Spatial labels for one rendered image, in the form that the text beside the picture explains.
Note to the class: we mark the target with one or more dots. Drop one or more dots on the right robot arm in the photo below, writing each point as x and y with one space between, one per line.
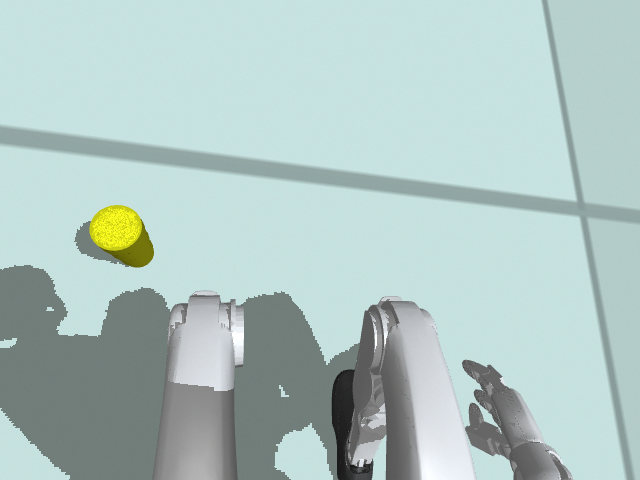
537 461

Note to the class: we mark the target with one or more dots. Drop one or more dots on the right robot foot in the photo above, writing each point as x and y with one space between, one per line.
342 412

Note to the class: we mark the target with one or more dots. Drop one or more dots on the right robot hand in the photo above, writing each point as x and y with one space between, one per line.
508 410

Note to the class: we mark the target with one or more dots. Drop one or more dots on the cup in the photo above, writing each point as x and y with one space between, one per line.
119 231

